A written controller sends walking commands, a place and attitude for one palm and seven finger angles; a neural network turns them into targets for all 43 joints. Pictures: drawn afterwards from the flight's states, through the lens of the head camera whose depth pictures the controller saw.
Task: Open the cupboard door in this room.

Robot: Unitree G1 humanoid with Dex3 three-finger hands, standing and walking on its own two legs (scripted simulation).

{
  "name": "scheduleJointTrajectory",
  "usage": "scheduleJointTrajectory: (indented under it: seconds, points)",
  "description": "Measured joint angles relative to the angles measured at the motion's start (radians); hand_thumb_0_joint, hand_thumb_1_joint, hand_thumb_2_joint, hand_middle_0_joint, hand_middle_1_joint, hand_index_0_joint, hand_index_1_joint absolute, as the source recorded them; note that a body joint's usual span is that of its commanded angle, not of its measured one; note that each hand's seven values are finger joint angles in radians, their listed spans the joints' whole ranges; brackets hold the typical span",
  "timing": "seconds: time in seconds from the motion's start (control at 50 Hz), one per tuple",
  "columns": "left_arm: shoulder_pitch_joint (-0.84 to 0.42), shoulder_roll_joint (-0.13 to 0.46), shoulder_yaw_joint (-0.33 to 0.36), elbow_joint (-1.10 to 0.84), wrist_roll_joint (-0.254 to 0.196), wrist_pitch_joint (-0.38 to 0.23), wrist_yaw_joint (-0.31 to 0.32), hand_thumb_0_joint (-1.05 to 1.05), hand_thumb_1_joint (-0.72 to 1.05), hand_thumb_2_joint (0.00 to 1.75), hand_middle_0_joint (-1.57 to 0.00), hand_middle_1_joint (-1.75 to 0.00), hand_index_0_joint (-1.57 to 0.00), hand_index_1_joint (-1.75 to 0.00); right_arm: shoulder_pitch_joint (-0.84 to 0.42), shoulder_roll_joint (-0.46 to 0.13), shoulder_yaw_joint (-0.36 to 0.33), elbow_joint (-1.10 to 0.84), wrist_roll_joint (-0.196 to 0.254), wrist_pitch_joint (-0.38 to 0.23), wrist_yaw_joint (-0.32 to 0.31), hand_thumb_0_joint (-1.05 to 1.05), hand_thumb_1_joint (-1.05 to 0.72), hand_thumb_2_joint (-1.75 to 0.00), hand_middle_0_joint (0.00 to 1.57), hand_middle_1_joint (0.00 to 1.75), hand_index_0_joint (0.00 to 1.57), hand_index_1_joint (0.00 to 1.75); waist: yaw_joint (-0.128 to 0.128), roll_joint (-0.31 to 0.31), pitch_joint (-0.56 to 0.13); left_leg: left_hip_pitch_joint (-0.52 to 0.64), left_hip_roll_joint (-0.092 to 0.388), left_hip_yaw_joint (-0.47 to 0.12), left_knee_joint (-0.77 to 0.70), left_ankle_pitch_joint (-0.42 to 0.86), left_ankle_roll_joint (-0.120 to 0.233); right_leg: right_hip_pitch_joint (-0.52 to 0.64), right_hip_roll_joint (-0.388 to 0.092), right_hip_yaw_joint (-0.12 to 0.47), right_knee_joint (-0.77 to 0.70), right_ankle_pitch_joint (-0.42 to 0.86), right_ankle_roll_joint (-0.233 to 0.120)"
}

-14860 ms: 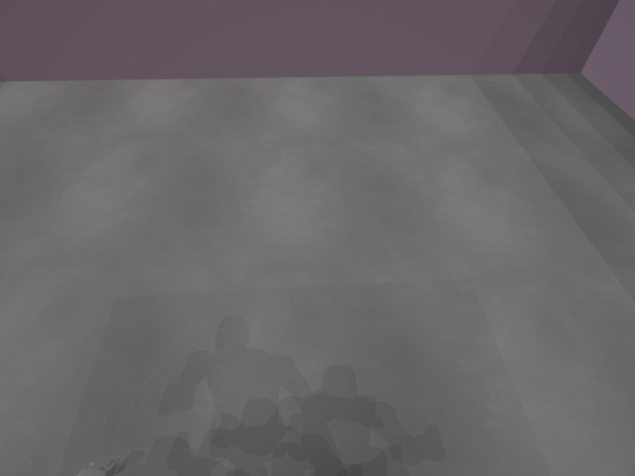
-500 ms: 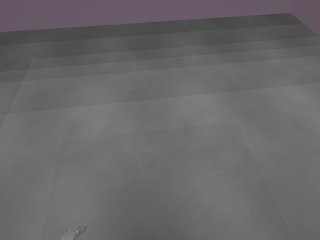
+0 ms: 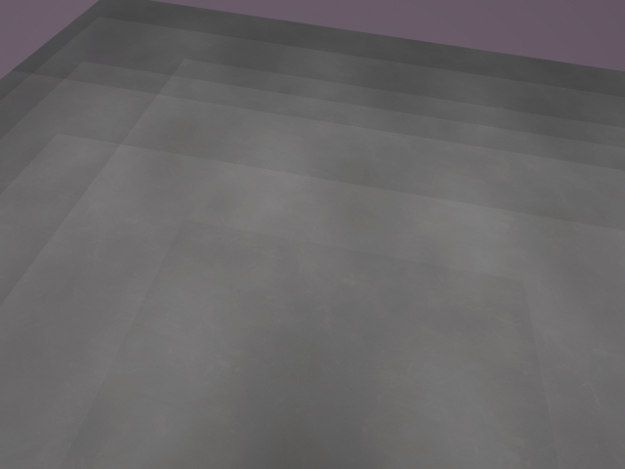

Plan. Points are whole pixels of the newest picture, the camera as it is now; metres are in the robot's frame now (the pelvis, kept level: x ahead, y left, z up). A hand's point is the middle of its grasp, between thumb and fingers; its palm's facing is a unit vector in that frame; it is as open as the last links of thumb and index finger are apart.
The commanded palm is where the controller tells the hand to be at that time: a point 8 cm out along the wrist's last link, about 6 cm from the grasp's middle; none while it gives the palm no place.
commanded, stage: turn or walk to find it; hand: left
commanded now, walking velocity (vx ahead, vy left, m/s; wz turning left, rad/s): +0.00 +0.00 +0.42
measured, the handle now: out of the picture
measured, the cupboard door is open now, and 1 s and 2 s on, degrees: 0 0 0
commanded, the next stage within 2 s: none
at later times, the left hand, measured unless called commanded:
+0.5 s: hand out of the picture +0.08 +0.19 -0.14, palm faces +0.17 -0.95 -0.27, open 7.4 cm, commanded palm none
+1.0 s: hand out of the picture -0.11 +0.20 -0.18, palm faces +0.44 -0.86 -0.24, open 7.3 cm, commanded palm none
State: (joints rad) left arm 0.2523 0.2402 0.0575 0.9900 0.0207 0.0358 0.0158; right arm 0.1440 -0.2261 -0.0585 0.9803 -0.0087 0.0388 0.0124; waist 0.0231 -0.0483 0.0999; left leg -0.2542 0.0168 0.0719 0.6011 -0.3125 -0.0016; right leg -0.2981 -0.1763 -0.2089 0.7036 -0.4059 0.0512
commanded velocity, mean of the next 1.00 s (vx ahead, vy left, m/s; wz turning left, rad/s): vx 0.00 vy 0.00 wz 0.42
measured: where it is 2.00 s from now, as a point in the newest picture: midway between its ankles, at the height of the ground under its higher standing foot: outside the picture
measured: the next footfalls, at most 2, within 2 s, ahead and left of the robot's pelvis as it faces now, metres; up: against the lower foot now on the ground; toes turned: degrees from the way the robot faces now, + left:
right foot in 0.48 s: +0.05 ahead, -0.13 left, +0.00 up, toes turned +7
left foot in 0.94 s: -0.05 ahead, +0.11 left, +0.00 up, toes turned +28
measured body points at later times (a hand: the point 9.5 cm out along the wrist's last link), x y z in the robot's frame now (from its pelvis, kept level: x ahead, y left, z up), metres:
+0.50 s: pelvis -0.01 -0.02 +0.01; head +0.03 -0.04 +0.45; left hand +0.07 +0.24 -0.12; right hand +0.07 -0.26 -0.15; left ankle -0.02 +0.10 -0.72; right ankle +0.01 -0.14 -0.73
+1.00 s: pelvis -0.03 +0.01 +0.00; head +0.00 +0.05 +0.45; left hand -0.13 +0.25 -0.16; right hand +0.17 -0.19 -0.13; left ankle -0.08 +0.09 -0.72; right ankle +0.00 -0.14 -0.69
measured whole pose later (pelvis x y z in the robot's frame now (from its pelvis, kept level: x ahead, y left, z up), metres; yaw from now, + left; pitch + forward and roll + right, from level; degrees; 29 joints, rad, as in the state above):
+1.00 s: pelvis -0.03 +0.01 +0.00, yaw +24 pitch +0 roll +0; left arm 0.25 0.26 0.06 1.01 0.02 0.06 0.02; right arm 0.12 -0.21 -0.05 0.97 -0.01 0.02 0.01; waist 0.03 -0.06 0.10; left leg -0.25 0.01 0.08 0.61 -0.34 0.03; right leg -0.33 -0.15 -0.14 0.86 -0.53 0.06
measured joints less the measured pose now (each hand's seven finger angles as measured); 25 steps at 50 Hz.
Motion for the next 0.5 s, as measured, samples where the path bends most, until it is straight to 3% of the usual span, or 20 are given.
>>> scheduleJointTrajectory:
  seconds: [0.06,0.12,0.18,0.34,0.42,0.46,0.5]
  points:
    - [-0.010,0.023,0.008,0.026,-0.001,0.035,0.006,0.00,0.91,0.90,-0.20,-0.30,-0.20,-0.30,-0.011,0.019,0.010,-0.014,-0.005,-0.015,-0.010,0.01,-0.91,-0.90,0.20,0.30,0.20,0.30,0.003,-0.007,-0.006,0.004,-0.007,-0.011,-0.007,-0.026,0.036,-0.085,0.043,0.100,0.224,-0.102,0.010]
    - [-0.027,0.033,0.011,0.028,-0.002,0.031,-0.001,0.00,0.91,0.90,-0.19,-0.30,-0.20,-0.30,-0.012,0.030,0.018,-0.017,-0.005,-0.020,-0.019,0.01,-0.91,-0.90,0.20,0.30,0.20,0.30,0.002,0.003,-0.013,0.029,-0.013,-0.035,-0.078,0.016,0.042,-0.138,0.069,0.141,0.354,-0.044,0.021]
    - [-0.045,0.034,0.008,0.015,-0.003,0.021,-0.004,0.00,0.91,0.90,-0.19,-0.30,-0.20,-0.30,-0.007,0.036,0.022,-0.017,-0.003,-0.024,-0.021,0.01,-0.91,-0.90,0.20,0.30,0.20,0.30,0.001,0.012,-0.020,0.047,-0.023,-0.055,-0.135,0.053,0.049,-0.156,0.078,0.163,0.377,-0.006,0.033]
    - [-0.110,0.007,-0.002,-0.026,-0.007,0.017,0.000,0.00,0.91,0.90,-0.19,-0.30,-0.20,-0.30,0.033,0.041,0.013,-0.015,-0.009,-0.017,-0.017,0.01,-0.91,-0.90,0.20,0.30,0.20,0.30,-0.032,0.033,-0.028,0.041,-0.050,-0.111,-0.157,0.081,0.043,-0.113,0.101,0.186,0.234,-0.028,0.041]
    - [-0.139,-0.019,-0.011,-0.052,-0.012,0.005,0.000,0.00,0.91,0.90,-0.19,-0.30,-0.20,-0.30,0.058,0.030,0.003,-0.007,-0.013,-0.003,-0.015,0.01,-0.91,-0.90,0.20,0.30,0.20,0.30,-0.054,0.057,-0.028,0.009,-0.059,-0.146,-0.125,0.076,0.025,-0.047,0.127,0.181,0.061,-0.016,0.027]
    - [-0.139,-0.029,-0.017,-0.066,-0.013,-0.009,-0.001,0.00,0.91,0.90,-0.19,-0.30,-0.20,-0.30,0.073,0.022,-0.004,-0.003,-0.010,0.003,-0.014,0.01,-0.91,-0.90,0.20,0.30,0.20,0.30,-0.057,0.065,-0.034,-0.016,-0.067,-0.162,-0.090,0.064,0.010,0.013,0.136,0.169,-0.085,0.068,0.019]
    - [-0.134,-0.043,-0.022,-0.072,-0.006,-0.029,0.002,0.00,0.91,0.90,-0.20,-0.30,-0.20,-0.30,0.082,0.010,-0.012,0.002,-0.003,0.008,-0.012,0.01,-0.91,-0.90,0.20,0.30,0.20,0.30,-0.056,0.083,-0.034,-0.060,-0.071,-0.173,0.001,-0.011,-0.005,0.042,0.140,0.151,-0.152,0.111,-0.034]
